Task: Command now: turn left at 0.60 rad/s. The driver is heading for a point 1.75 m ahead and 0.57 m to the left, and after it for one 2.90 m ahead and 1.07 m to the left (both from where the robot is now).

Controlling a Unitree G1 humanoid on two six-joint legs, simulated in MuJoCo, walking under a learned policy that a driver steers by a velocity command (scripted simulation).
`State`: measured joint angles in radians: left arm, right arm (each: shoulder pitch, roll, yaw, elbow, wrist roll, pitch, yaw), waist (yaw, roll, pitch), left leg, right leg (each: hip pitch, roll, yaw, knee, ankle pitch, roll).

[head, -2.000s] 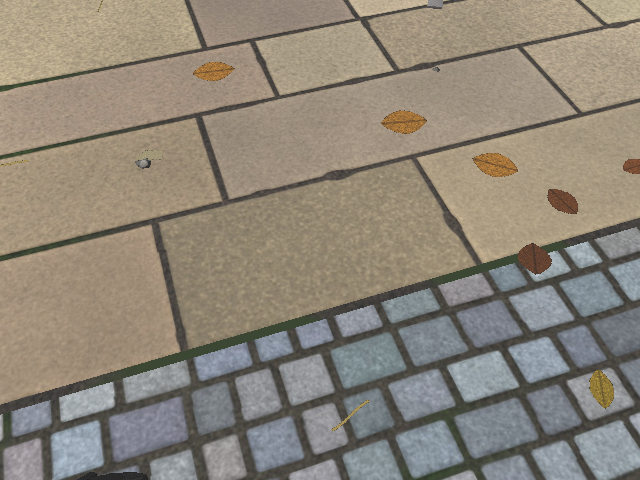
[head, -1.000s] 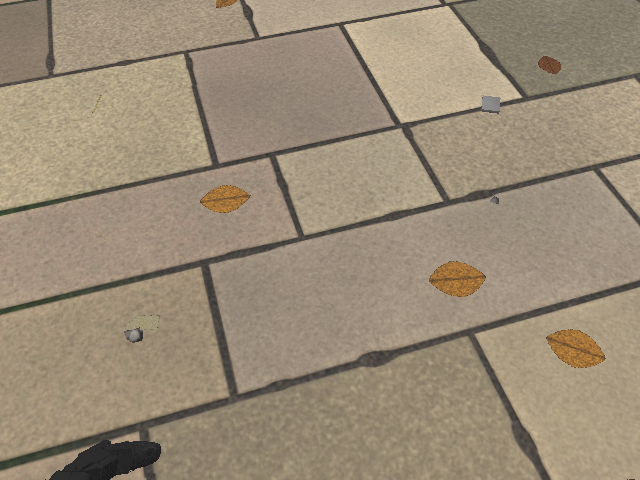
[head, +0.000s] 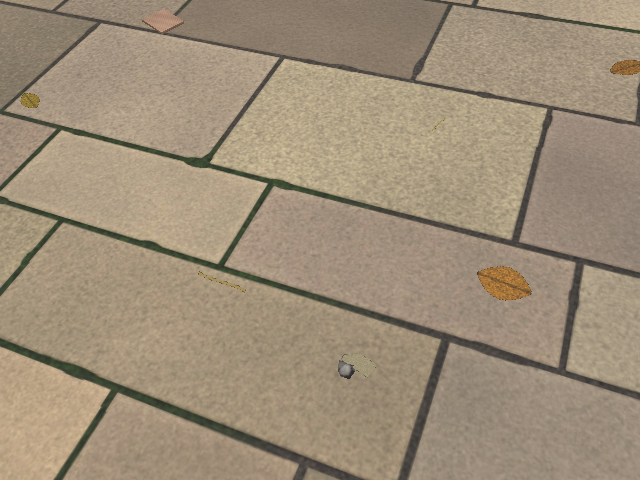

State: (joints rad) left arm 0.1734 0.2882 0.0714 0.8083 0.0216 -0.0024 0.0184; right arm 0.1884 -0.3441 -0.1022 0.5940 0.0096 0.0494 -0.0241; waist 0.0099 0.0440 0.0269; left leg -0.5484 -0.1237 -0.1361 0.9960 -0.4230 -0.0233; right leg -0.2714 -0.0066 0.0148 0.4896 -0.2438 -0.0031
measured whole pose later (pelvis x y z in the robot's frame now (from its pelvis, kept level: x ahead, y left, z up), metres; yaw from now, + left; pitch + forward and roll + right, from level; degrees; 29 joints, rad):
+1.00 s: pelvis +0.00 +0.03 +0.00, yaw +28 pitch +1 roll +0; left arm 0.16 0.25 0.04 0.72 0.00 0.00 0.01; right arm 0.18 -0.30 -0.07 0.67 0.01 0.05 -0.02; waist 0.01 0.02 0.04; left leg -0.31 -0.01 -0.09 0.74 -0.45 -0.09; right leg -0.25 0.00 0.02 0.48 -0.24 0.00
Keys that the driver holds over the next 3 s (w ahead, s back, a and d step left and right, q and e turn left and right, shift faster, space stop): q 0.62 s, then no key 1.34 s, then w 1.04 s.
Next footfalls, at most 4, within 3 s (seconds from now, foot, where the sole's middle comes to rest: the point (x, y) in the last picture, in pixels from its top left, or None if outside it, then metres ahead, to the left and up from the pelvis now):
0.32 left None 0.01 0.15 -0.78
0.76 right None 0.10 -0.06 -0.78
1.06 left None -0.05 0.17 -0.78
2.64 left None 0.32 0.34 -0.78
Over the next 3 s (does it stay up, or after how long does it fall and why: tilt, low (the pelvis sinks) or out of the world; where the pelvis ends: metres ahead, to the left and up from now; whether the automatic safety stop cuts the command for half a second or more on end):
stays up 0.37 0.27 0.01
